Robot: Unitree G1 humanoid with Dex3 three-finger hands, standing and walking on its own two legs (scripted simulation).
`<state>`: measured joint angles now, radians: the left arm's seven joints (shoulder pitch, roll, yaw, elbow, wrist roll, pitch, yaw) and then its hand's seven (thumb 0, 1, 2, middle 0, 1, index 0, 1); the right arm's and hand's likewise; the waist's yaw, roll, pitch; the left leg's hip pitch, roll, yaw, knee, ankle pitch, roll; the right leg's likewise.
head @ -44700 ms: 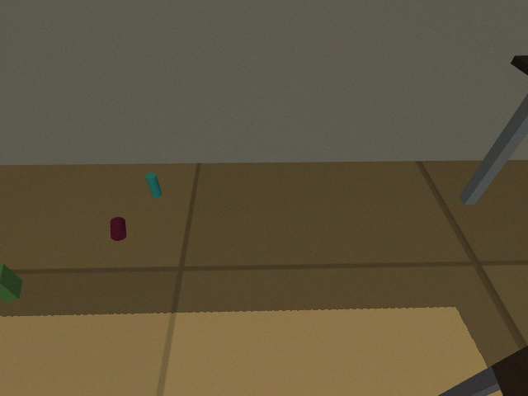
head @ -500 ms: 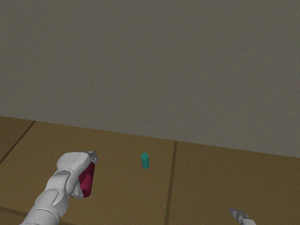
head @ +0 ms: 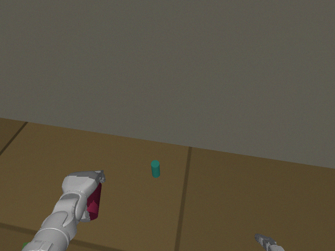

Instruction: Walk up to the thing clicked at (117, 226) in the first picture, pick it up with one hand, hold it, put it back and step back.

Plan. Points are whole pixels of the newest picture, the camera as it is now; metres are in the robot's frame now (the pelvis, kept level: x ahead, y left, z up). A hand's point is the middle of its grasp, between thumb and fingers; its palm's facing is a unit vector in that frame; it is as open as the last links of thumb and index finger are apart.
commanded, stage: crouch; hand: left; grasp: from above
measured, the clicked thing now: (87, 199) +0.30 +0.23 -0.11
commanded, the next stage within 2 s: lower in 1.76 s
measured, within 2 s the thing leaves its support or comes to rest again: neither
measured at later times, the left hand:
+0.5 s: hand (105, 201) +0.37 +0.24 -0.32, palm faces -0.42 +0.01 -0.91, open 11.9 cm
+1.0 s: hand (114, 205) +0.42 +0.24 -0.49, palm faces -0.43 -0.02 -0.90, open 12.0 cm
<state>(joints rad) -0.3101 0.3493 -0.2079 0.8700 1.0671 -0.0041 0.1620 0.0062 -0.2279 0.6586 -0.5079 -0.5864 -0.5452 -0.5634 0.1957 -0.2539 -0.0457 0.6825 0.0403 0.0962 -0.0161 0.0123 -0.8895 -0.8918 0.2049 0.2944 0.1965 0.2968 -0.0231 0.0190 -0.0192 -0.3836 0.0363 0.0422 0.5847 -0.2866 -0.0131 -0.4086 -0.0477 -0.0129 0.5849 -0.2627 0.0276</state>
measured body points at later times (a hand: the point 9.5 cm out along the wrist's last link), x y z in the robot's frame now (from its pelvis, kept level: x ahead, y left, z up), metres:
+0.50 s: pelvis -0.05 +0.02 -0.19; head +0.11 +0.03 +0.22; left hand +0.39 +0.23 -0.27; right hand -0.03 -0.27 -0.31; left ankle +0.00 +0.13 -0.73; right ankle +0.02 -0.14 -0.73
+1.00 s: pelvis -0.07 +0.01 -0.34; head +0.17 +0.04 +0.04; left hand +0.44 +0.24 -0.44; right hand -0.04 -0.28 -0.45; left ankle +0.00 +0.13 -0.73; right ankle +0.02 -0.14 -0.73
